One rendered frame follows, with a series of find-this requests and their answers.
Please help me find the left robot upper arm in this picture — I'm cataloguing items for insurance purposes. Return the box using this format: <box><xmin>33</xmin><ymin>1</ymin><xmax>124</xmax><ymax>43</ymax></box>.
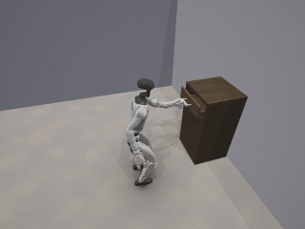
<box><xmin>138</xmin><ymin>92</ymin><xmax>159</xmax><ymax>108</ymax></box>

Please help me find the left robot forearm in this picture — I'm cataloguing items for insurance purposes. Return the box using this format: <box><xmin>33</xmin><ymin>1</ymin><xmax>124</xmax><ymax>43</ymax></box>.
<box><xmin>157</xmin><ymin>100</ymin><xmax>174</xmax><ymax>109</ymax></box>

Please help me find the handle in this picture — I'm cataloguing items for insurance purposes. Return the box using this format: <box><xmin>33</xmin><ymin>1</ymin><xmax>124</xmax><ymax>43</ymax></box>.
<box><xmin>181</xmin><ymin>98</ymin><xmax>192</xmax><ymax>107</ymax></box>

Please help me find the drawer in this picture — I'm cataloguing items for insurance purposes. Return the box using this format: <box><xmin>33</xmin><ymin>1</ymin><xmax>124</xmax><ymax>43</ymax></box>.
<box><xmin>180</xmin><ymin>86</ymin><xmax>206</xmax><ymax>119</ymax></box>

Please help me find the right robot upper arm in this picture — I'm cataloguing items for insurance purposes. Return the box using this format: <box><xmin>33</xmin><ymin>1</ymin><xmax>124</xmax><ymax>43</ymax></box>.
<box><xmin>125</xmin><ymin>106</ymin><xmax>147</xmax><ymax>135</ymax></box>

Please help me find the right robot forearm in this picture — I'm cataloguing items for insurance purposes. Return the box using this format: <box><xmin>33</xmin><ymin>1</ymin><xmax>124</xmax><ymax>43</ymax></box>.
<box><xmin>127</xmin><ymin>131</ymin><xmax>141</xmax><ymax>157</ymax></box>

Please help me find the humanoid robot torso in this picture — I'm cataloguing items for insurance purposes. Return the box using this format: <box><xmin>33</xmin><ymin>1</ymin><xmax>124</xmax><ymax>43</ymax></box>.
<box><xmin>125</xmin><ymin>98</ymin><xmax>149</xmax><ymax>147</ymax></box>

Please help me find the robot right hand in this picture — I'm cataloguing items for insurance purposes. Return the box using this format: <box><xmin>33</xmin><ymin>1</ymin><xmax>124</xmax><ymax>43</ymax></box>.
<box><xmin>134</xmin><ymin>156</ymin><xmax>147</xmax><ymax>170</ymax></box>

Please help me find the robot left hand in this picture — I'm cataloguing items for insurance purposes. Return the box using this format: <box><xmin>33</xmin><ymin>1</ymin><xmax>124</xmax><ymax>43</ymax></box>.
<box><xmin>173</xmin><ymin>98</ymin><xmax>184</xmax><ymax>109</ymax></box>

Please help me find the robot head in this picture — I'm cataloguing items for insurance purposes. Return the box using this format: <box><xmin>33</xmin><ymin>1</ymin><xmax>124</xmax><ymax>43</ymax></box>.
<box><xmin>134</xmin><ymin>78</ymin><xmax>154</xmax><ymax>105</ymax></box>

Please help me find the cabinet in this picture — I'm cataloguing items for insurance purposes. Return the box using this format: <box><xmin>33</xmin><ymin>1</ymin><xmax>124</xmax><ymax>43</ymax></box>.
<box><xmin>179</xmin><ymin>76</ymin><xmax>248</xmax><ymax>165</ymax></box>

